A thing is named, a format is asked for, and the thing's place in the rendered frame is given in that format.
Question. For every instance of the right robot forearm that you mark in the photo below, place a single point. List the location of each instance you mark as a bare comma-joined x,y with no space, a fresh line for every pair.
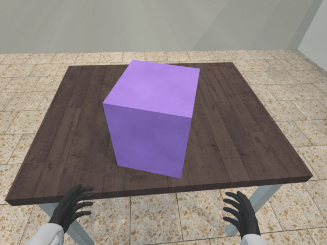
253,239

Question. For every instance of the robot right hand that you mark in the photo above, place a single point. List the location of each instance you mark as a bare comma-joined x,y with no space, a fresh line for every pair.
247,222

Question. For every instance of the left robot forearm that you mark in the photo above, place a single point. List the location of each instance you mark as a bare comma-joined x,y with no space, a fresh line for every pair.
47,234

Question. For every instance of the carton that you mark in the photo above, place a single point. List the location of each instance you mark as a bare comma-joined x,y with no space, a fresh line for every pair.
149,113

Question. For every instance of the robot left hand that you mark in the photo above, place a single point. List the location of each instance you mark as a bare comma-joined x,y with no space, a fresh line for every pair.
65,213

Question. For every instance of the table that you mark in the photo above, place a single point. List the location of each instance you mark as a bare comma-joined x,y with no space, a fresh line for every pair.
233,142

